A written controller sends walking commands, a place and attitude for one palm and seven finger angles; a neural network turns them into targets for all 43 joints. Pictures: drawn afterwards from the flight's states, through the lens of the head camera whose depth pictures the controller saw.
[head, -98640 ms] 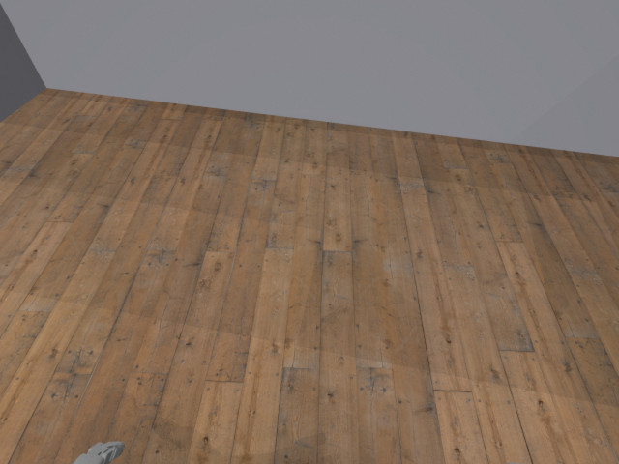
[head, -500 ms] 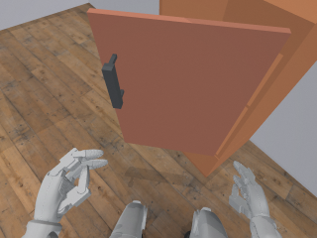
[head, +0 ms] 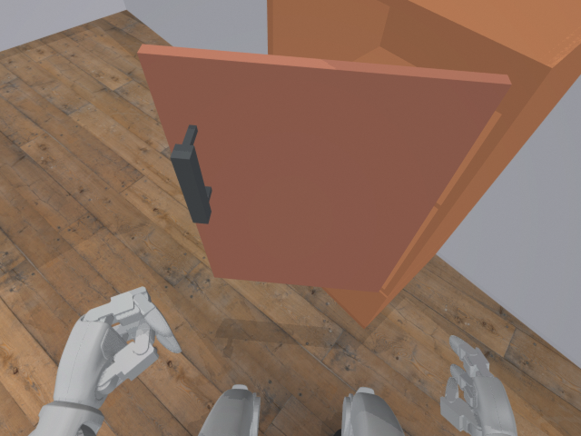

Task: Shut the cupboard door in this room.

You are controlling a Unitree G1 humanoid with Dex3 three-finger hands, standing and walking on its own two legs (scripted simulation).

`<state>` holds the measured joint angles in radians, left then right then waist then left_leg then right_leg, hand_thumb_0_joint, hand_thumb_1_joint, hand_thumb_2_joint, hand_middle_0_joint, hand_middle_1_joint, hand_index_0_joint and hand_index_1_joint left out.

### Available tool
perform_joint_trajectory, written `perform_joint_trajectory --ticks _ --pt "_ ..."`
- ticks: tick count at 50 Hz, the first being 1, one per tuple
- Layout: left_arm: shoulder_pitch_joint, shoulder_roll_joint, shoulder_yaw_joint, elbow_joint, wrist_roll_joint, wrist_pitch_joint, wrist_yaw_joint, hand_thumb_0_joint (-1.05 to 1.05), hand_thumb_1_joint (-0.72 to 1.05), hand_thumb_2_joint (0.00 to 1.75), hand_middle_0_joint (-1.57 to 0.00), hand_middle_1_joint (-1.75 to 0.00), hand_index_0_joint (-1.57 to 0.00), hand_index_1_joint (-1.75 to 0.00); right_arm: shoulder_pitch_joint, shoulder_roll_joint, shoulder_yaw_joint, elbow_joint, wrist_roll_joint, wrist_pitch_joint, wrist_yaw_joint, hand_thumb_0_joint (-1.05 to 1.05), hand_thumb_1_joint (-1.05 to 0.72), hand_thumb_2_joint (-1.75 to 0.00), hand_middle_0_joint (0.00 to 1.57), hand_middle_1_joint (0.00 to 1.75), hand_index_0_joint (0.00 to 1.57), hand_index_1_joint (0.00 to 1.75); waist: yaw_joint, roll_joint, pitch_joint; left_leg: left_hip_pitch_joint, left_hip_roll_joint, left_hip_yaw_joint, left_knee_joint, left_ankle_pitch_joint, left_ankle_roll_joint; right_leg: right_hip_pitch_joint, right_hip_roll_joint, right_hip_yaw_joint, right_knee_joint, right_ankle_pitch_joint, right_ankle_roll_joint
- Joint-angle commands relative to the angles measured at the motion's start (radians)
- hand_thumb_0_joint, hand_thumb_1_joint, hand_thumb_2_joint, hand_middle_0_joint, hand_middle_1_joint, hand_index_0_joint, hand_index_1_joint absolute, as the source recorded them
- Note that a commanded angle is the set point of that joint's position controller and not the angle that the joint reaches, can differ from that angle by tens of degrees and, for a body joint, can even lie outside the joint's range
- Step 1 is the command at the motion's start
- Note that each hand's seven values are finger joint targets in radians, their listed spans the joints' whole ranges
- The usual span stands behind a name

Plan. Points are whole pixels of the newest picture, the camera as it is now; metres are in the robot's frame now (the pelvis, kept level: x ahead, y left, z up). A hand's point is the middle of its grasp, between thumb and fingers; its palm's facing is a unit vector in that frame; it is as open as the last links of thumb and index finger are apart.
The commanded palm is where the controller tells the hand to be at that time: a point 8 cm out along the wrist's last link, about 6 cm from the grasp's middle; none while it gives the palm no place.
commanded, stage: raise the hand and make a fist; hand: left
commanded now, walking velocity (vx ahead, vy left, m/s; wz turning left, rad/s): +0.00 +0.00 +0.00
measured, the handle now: (197, 176) +0.45 +0.17 +0.07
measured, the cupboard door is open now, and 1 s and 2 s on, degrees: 42 42 42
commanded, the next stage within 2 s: bring the fist close to the handle in 0.82 s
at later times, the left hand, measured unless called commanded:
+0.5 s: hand (151, 321) +0.24 +0.18 +0.07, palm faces -0.03 -1.00 -0.06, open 3.1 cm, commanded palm +0.21 +0.23 +0.07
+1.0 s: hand (155, 330) +0.23 +0.17 +0.07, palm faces -0.03 -1.00 -0.06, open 3.1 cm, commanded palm +0.22 +0.22 +0.07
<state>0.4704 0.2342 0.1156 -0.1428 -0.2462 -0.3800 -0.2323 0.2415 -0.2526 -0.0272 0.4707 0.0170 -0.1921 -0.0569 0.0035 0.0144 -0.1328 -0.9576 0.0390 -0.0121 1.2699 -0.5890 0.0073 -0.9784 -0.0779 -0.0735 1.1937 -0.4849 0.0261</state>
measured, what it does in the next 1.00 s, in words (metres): stands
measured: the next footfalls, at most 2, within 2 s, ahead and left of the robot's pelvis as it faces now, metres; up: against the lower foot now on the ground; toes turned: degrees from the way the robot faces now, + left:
none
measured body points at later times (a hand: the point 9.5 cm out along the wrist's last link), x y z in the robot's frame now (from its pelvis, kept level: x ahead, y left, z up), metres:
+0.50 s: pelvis +0.01 -0.01 +0.01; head +0.08 -0.01 +0.46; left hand +0.23 +0.23 +0.08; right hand +0.19 -0.24 -0.07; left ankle +0.02 +0.11 -0.63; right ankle +0.05 -0.15 -0.63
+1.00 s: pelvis +0.00 -0.01 +0.01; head +0.07 -0.01 +0.46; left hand +0.22 +0.23 +0.08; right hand +0.19 -0.25 -0.06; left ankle +0.02 +0.11 -0.63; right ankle +0.05 -0.15 -0.63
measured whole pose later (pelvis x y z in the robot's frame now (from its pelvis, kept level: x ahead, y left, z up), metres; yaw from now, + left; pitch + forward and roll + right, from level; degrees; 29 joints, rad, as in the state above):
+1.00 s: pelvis +0.00 -0.01 +0.01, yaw +0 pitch +15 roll -2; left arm 0.38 0.24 0.16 -0.05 -0.28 -0.37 -0.29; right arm 0.25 -0.24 0.01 0.46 0.02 -0.16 -0.06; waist 0.01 0.03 -0.13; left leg -0.90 0.05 -0.03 1.22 -0.57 -0.02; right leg -0.92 -0.07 -0.09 1.15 -0.48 0.01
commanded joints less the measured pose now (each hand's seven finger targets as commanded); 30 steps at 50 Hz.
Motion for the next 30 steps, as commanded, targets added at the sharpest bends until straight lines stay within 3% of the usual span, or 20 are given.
perform_joint_trajectory --ticks 1,3,9,25,27,30 --pt "-0.013 0.087 0.069 -0.229 -0.026 -0.072 0.01 0.0 0.9 0.9 -1.21 -1.4 -1.21 -1.4 -0.029 -0.11 -0.032 -0.163 -0.006 -0.039 -0.001 0.0 -0.9 -0.9 0.2 0.3 0.2 0.3 0.006 0.076 -0.238 0.152 -0.044 -0.03 -0.258 0.291 -0.01 0.205 0.081 -0.02 -0.134 0.142 -0.055" --pt "-0.013 0.091 0.074 -0.189 -0.022 -0.055 0.005 0.0 0.9 0.9 -1.24 -1.44 -1.24 -1.44 -0.026 -0.112 -0.032 -0.164 -0.005 -0.026 -0.002 0.0 -0.9 -0.9 0.2 0.3 0.2 0.3 -0.003 0.032 -0.206 0.133 -0.043 -0.029 -0.26 0.268 -0.006 0.214 0.085 -0.018 -0.151 0.127 -0.053" --pt "-0.056 0.111 0.089 -0.207 -0.027 -0.032 -0.02 0.0 0.9 0.9 -1.3 -1.5 -1.3 -1.5 -0.019 -0.113 -0.025 -0.176 -0.006 -0.016 -0.003 0.0 -0.9 -0.9 0.2 0.3 0.2 0.3 -0.004 0.056 -0.237 0.16 -0.043 -0.025 -0.257 0.302 -0.006 0.241 0.083 -0.013 -0.157 0.175 -0.053" --pt "-0.1 0.122 0.132 -0.113 -0.069 -0.029 -0.063 0.0 0.9 0.9 -1.3 -1.5 -1.3 -1.5 -0.017 -0.114 -0.022 -0.158 0.002 -0.019 -0.008 0.0 -0.9 -0.9 0.2 0.3 0.2 0.3 -0.001 -0.015 -0.228 0.129 -0.048 -0.006 -0.256 0.301 -0.003 0.317 0.073 0.019 -0.203 0.185 -0.047" --pt "-0.112 0.132 0.136 -0.131 -0.07 -0.038 -0.061 0.0 0.9 0.9 -1.3 -1.5 -1.3 -1.5 -0.017 -0.115 -0.023 -0.159 0.002 -0.021 -0.007 0.0 -0.9 -0.9 0.2 0.3 0.2 0.3 0.001 0.013 -0.231 0.13 -0.05 -0.004 -0.259 0.294 -0.003 0.315 0.071 0.025 -0.205 0.174 -0.047" --pt "-0.107 0.131 0.138 -0.129 -0.067 -0.052 -0.051 0.0 0.9 0.9 -1.3 -1.5 -1.3 -1.5 -0.019 -0.113 -0.025 -0.156 0.001 -0.021 -0.008 0.0 -0.9 -0.9 0.2 0.3 0.2 0.3 0.002 0.004 -0.227 0.123 -0.05 -0.001 -0.256 0.285 -0.003 0.317 0.069 0.033 -0.207 0.16 -0.048"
